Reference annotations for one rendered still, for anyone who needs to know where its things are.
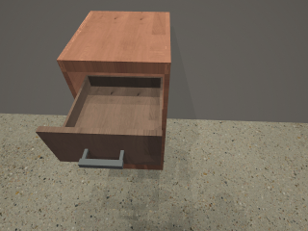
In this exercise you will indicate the cabinet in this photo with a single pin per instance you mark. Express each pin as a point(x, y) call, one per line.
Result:
point(115, 43)

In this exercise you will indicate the drawer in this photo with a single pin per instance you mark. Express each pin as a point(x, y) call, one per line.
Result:
point(111, 113)

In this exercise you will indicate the handle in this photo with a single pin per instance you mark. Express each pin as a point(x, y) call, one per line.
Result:
point(101, 163)

